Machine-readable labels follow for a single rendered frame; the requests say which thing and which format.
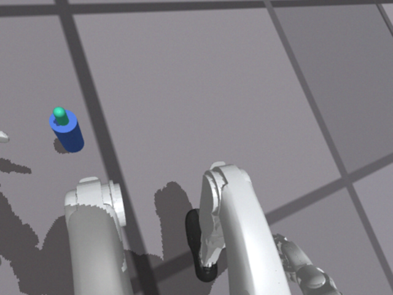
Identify right robot hand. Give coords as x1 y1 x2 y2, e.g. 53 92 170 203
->
272 234 313 283

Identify bottle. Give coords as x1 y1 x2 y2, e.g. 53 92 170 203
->
49 107 84 152

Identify right robot foot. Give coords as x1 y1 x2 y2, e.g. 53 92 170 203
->
185 209 217 282

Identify right robot arm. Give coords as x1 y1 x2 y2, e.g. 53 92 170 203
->
296 265 344 295

